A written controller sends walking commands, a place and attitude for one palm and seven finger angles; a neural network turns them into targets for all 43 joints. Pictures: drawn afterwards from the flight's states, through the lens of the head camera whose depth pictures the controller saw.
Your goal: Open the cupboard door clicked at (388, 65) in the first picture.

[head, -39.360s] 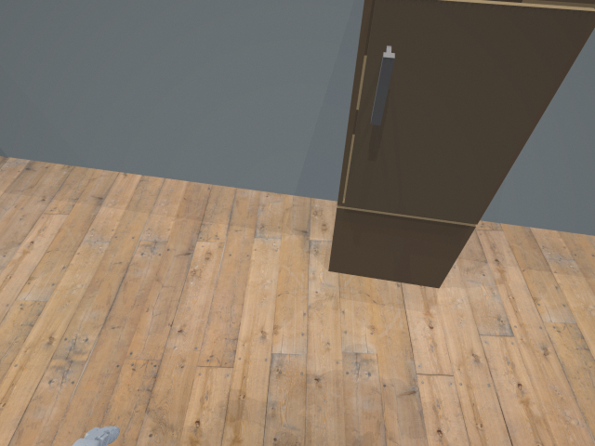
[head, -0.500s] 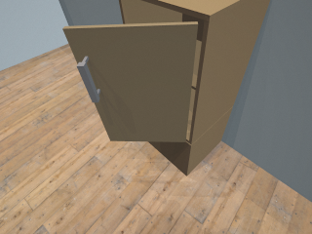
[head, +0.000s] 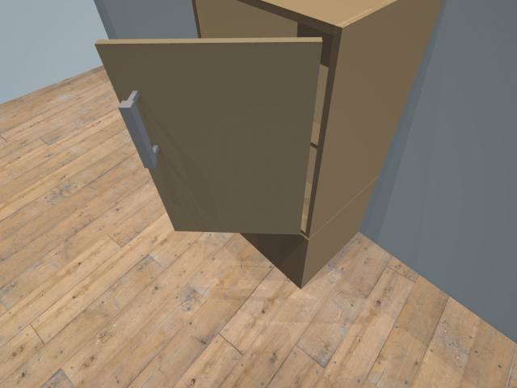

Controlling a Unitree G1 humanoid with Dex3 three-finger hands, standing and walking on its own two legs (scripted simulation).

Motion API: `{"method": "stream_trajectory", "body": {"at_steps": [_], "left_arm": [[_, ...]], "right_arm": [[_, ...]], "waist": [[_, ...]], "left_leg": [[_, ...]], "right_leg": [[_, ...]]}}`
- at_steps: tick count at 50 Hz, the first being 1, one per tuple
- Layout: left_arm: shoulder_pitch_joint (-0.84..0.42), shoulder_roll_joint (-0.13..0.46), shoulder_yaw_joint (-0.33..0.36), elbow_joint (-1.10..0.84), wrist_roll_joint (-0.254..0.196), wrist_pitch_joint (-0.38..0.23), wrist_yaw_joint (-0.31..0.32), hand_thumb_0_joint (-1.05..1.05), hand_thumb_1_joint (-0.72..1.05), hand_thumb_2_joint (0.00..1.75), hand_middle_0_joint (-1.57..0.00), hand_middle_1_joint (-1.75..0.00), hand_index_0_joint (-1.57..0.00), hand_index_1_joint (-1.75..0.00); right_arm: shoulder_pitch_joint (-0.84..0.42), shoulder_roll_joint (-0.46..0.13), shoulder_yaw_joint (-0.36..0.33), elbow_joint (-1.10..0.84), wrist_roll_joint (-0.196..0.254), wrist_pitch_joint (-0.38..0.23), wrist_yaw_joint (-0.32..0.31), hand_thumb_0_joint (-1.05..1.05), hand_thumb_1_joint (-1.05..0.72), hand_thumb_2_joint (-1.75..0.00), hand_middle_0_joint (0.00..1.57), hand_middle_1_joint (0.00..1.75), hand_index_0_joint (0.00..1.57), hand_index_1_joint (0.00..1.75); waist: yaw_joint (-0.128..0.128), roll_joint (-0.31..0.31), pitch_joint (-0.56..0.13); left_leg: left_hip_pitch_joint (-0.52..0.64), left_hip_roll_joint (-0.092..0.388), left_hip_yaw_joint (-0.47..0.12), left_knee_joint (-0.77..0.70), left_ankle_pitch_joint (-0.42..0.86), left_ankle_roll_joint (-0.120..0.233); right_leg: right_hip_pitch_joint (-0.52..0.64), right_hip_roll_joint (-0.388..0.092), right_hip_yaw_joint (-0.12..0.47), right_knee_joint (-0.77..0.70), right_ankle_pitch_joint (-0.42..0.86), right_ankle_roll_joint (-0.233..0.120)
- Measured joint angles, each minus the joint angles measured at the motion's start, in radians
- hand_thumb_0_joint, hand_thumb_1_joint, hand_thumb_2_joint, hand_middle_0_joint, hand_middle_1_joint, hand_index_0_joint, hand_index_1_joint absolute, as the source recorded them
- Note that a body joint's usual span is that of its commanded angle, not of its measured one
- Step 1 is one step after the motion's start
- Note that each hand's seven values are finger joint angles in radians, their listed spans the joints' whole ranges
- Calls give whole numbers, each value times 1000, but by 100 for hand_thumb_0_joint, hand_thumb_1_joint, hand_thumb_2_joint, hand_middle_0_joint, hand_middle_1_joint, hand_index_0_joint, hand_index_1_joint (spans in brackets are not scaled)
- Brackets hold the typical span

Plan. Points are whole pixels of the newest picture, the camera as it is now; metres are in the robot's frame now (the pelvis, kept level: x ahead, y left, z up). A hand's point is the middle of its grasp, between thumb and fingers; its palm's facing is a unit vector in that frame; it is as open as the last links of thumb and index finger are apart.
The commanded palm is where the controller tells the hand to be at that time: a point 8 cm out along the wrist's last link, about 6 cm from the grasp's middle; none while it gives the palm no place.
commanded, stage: look again from close up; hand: left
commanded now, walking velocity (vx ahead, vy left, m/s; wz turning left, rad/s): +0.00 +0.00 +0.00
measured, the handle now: (142, 130) +0.58 +0.27 +0.07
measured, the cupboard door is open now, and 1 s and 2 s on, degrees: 44 44 44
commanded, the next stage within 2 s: raise the hand with hooked fingers in 0.28 s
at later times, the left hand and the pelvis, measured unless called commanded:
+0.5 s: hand out of the picture +0.12 +0.20 -0.09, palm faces +0.26 -0.94 -0.21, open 7.3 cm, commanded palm +0.11 +0.24 -0.06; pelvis +0.01 +0.01 +0.00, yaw +2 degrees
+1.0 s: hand (114, 363) +0.16 +0.22 -0.01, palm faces -0.01 -1.00 -0.06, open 9.8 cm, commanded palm +0.14 +0.28 -0.01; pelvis -0.04 +0.01 -0.08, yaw +5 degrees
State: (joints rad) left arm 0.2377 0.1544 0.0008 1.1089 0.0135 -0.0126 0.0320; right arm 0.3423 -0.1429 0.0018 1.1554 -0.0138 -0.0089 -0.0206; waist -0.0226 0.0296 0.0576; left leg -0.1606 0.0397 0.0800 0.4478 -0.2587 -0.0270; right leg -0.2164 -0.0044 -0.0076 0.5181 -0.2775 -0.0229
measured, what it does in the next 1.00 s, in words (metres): lowers itself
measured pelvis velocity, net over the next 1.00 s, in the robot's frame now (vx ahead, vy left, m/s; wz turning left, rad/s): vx -0.04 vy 0.01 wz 0.08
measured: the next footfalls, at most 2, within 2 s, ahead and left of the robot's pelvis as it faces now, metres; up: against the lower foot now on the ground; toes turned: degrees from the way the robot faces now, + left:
none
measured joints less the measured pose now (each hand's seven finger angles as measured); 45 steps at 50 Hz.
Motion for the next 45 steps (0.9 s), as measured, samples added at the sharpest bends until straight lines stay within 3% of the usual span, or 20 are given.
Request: {"method": "stream_trajectory", "body": {"at_steps": [20, 21, 22, 25, 27, 30, 34, 36, 38, 41, 45], "left_arm": [[19, -10, 3, 11, 6, -9, 6, 1, 92, 90, -20, -29, -20, -30], [70, -8, 11, -142, -37, 50, 13, 2, 92, 90, -20, -29, -20, -30], [132, 0, 26, -325, -65, 64, 21, 3, 93, 90, -20, -30, -20, -30], [220, 12, 30, -727, -137, -8, 54, 4, 93, 89, -20, -31, -20, -31], [190, 8, 55, -856, -166, -97, 28, 3, 90, 88, -20, -32, -20, -33], [110, 3, 107, -911, -203, -283, -85, 2, 84, 87, -20, -35, -20, -36], [75, 16, 144, -909, -240, -512, -319, 1, 76, 83, -21, -40, -21, -40], [92, 32, 152, -914, -256, -531, -411, 1, 71, 82, -21, -43, -21, -43], [123, 44, 160, -932, -280, -491, -452, 1, 66, 80, -22, -45, -22, -46], [173, 48, 174, -985, -296, -426, -432, 1, 59, 77, -23, -50, -22, -50], [199, 67, 174, -1106, -274, -403, -379, 2, 49, 73, -23, -56, -23, -56]], "right_arm": [[-93, -17, -11, -29, 4, -9, -5, 1, -91, -90, 20, 30, 20, 30], [-81, -23, -4, -70, 16, -18, -10, 1, -92, -90, 20, 30, 20, 30], [-57, -29, -3, -114, 23, -59, -27, 1, -92, -90, 20, 30, 20, 30], [-24, -59, -16, -220, 50, -185, -58, 2, -92, -90, 21, 30, 20, 30], [-45, -86, -29, -286, 43, -234, -60, 2, -91, -90, 21, 30, 20, 30], [-104, -112, -53, -389, 31, -272, -39, 2, -91, -90, 20, 30, 20, 30], [-184, -133, -80, -528, 27, -287, 3, 2, -91, -90, 20, 30, 20, 30], [-209, -143, -86, -593, 35, -277, 10, 1, -91, -90, 20, 30, 20, 30], [-219, -148, -86, -647, 42, -263, 4, 1, -91, -90, 20, 30, 19, 30], [-214, -146, -76, -696, 46, -249, -8, 1, -91, -90, 20, 30, 19, 30], [-188, -120, -32, -695, 35, -241, -22, 1, -91, -90, 20, 30, 19, 30]], "waist": [[24, -7, -5], [24, -5, -3], [31, -10, -7], [23, -4, -35], [6, 0, -65], [3, -15, -118], [11, -53, -160], [22, -67, -169], [33, -76, -171], [53, -68, -166], [72, -48, -153]], "left_leg": [[0, 8, 1, 19, -21, 1], [-9, 11, -6, 32, -31, 7], [-10, 9, -8, 31, -36, 2], [-47, -9, -37, 66, -40, 5], [-113, -20, -57, 121, -53, 11], [-243, -24, -55, 230, -87, 12], [-421, -17, -45, 414, -157, 10], [-487, -15, -45, 494, -189, 9], [-533, -16, -50, 557, -215, 9], [-579, -11, -73, 625, -243, 11], [-613, -4, -109, 674, -258, 13]], "right_leg": [[17, 6, -3, -15, -10, 4], [12, 10, -4, -11, -9, 5], [4, 8, -4, 1, -13, 5], [-16, -12, -30, 33, -35, 9], [-70, -25, -49, 79, -52, 14], [-204, -34, -45, 194, -88, 14], [-387, -34, -29, 379, -152, 9], [-454, -34, -26, 456, -182, 10], [-494, -36, -28, 509, -181, 11], [-521, -32, -49, 557, -228, 10], [-526, -25, -83, 569, -233, 9]]}}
